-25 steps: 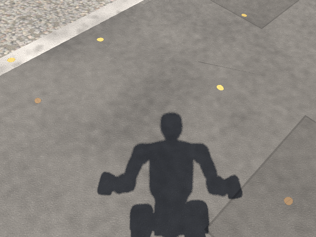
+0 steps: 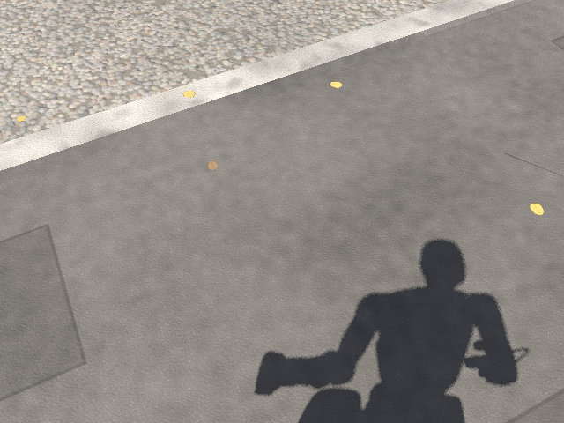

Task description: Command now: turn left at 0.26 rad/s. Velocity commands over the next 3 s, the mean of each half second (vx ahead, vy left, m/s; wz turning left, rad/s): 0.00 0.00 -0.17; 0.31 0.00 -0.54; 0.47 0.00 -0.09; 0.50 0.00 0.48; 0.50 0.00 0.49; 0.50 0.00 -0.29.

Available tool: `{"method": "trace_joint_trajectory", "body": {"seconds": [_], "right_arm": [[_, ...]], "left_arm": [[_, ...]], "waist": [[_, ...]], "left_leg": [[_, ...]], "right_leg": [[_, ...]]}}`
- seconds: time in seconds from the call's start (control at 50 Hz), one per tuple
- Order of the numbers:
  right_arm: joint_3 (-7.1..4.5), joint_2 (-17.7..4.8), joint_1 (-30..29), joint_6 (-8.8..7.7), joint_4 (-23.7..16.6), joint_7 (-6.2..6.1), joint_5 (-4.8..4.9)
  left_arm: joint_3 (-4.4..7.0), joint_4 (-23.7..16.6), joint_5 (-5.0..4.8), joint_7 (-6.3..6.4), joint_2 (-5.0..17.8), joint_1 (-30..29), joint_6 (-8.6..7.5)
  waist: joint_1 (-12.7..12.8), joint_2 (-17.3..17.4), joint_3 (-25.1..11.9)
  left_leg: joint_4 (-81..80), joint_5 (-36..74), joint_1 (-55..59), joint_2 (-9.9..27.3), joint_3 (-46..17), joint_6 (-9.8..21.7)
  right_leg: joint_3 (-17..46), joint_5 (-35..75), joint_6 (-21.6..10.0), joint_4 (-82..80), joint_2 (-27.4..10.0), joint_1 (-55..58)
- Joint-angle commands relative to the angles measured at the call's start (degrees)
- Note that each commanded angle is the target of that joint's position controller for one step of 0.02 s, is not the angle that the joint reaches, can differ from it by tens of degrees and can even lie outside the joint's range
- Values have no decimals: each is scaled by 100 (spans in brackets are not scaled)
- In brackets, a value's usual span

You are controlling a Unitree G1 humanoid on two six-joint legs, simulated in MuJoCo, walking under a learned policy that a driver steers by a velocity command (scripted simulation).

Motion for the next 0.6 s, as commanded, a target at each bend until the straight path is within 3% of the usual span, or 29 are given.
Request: {"method": "trace_joint_trajectory", "body": {"seconds": [0.02, 0.04, 0.06, 0.08, 0.1, 0.12, 0.14, 0.18, 0.22, 0.3, 0.38, 0.42, 0.46, 0.48, 0.5, 0.52, 0.54, 0.56, 0.58, 0.6], "right_arm": [[-109, -423, 171, -85, -305, 29, -14], [-116, -462, 299, -92, -231, 33, -33], [-144, -685, 367, -90, -250, -4, -51], [-175, -1070, 350, -62, -337, -91, -142], [-9, -520, 137, -157, -278, -33, -294], [54, -328, -135, -266, -277, 26, -334], [48, -331, -286, -346, -186, 26, -333], [-3, -528, -429, -444, -84, -2, -270], [-68, -677, -396, -424, 5, -66, -219], [-121, -657, -413, -314, 126, -149, -138], [-180, -715, -590, -241, 189, -162, -130], [-211, -789, -645, -211, 229, -171, -75], [-226, -803, -770, -179, 280, -187, 36], [-210, -663, -483, -184, 418, -174, 59], [-124, -316, -399, -205, 300, -134, -197], [-103, -327, -1141, -271, -44, -146, -197], [-166, -518, -1221, -345, -52, -108, -61], [-219, -642, -1194, -412, 5, -52, 39], [-267, -717, -1122, -469, 138, -45, 36], [-291, -768, -1104, -522, 190, -50, -14]], "left_arm": [[265, -241, -124, -37, 1133, -165, -49], [211, -136, -160, -42, 1004, -24, -67], [122, -41, -47, -75, 775, 237, -123], [-60, -123, 276, -175, 313, 423, -214], [-45, -162, 152, -136, 398, 62, -197], [10, -117, 45, -114, 671, -51, -150], [34, -76, -2, -93, 693, -109, -113], [105, 55, 17, -25, 851, 43, 4], [169, 76, -62, -19, 938, 200, 50], [173, -22, -114, 10, 741, 146, 132], [131, -196, -103, -76, 648, 79, 155], [149, -239, -107, -150, 692, 209, 157], [182, -161, -90, -213, 696, 582, 149], [247, -159, -31, -190, 878, 681, 132], [428, -214, -48, -76, 1582, 901, 104], [452, -276, 77, -137, 1827, 1170, -29], [392, -303, 112, -189, 1599, 1166, -185], [329, -287, 20, -177, 1331, 988, -284], [286, -313, -67, -131, 1189, 807, -313], [233, -330, -105, -69, 1092, 719, -323]], "waist": [[-153, -1067, -693], [-230, -931, -677], [-158, -441, -917], [102, 1109, -1218], [-149, 1180, -1184], [-138, 877, -878], [-119, 952, -738], [-128, 996, -538], [-127, 884, -481], [-228, 649, -369], [-248, 677, -571], [-172, 724, -669], [76, 669, -714], [64, 214, -652], [-105, -1499, -729], [281, -1738, -803], [311, -981, -768], [176, -760, -438], [103, -572, -184], [69, -685, -68]], "left_leg": [[-1660, 884, 646, -190, 401, 247], [-2476, 1598, 1204, -203, 361, 422], [-2523, 2588, 2082, 274, -263, 593], [-2114, 4738, 2843, 1543, -1527, 1096], [-2294, 3952, 1852, 1876, -1625, 1842], [-2447, 3227, 1556, 1573, -1368, 1823], [-2475, 2875, 1493, 1352, -1132, 1627], [-2475, 3165, 1292, 1324, -910, 1542], [-2373, 3551, 1233, 1406, -748, 1678], [-2383, 3378, 1413, 1629, -628, 1882], [-2251, 3612, 1546, 1713, -375, 1872], [-2074, 3641, 1576, 1754, -273, 1766], [-1612, 3177, 1332, 1596, 33, 1411], [-991, 2236, 961, 1267, 382, 976], [656, -38, -492, 531, 1074, 310], [1852, -1749, -1629, -293, 347, 181], [2303, -1475, -2032, -63, -196, 292], [2166, -821, -2267, 147, -302, 448], [1918, -263, -2366, 261, -280, 488], [1625, 210, -2338, 312, -299, 457]], "right_leg": [[938, 2564, -1151, -225, -1155, 636], [841, 2260, -890, -68, -1034, 376], [607, 1458, -429, 280, -794, -146], [143, -831, 110, 1137, -240, -1061], [402, -1898, 315, 1287, -161, -918], [492, -1757, 386, 1468, -228, -780], [493, -1491, 400, 1484, -180, -863], [599, -1324, 490, 1870, -169, -847], [539, -1486, 520, 2533, -38, -992], [481, -1620, 517, 2944, -58, -1462], [215, -1338, 431, 2222, -56, -1077], [65, -1072, 303, 1724, 16, -792], [-165, -132, 42, 593, 211, -148], [197, 772, -189, -125, 212, 286], [2144, 2392, -798, -480, -1086, 1192], [3792, 1568, -2011, -945, -1913, 1204], [3843, -171, -2075, -1240, -1808, 1308], [3539, -1547, -1732, -1377, -1536, 1260], [3309, -2128, -1451, -1499, -1324, 1205], [3151, -2075, -1310, -1613, -1187, 1193]]}}
Next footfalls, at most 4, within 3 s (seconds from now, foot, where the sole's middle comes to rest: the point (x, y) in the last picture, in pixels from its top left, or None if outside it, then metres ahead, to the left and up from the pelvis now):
0.06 left None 0.03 0.14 -0.78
0.48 right None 0.00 -0.10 -0.78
1.02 left None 0.30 0.03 -0.78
1.48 right None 0.44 -0.34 -0.78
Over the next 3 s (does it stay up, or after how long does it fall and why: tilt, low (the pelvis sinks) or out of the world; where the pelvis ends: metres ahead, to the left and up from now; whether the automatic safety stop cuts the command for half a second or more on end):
stays up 1.17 -0.26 -0.01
